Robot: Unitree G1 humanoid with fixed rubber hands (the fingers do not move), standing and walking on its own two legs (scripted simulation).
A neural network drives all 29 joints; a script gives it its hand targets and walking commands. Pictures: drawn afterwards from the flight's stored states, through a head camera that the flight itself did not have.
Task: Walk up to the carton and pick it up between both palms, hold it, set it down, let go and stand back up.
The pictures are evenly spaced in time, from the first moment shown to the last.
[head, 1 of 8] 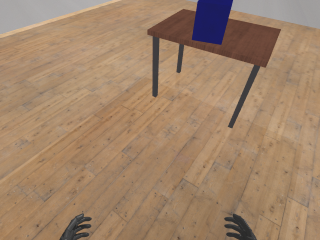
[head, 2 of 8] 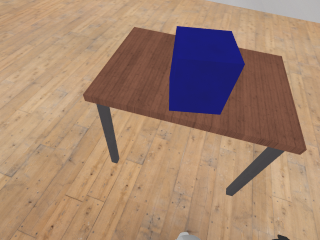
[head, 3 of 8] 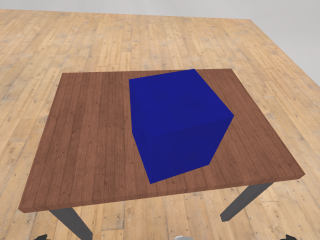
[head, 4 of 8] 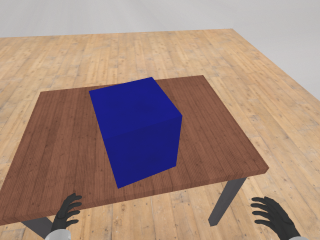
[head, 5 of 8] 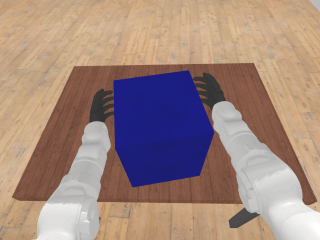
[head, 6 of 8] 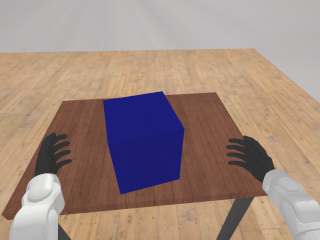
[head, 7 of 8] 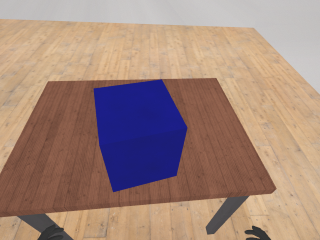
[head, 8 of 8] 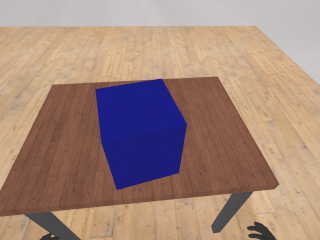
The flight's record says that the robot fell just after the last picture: no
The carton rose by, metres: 0.00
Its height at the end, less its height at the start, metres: +0.00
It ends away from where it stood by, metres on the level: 0.00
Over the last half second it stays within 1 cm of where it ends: yes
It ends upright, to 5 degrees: yes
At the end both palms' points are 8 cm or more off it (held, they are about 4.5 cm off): yes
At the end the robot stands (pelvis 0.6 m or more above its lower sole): yes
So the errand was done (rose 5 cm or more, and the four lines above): no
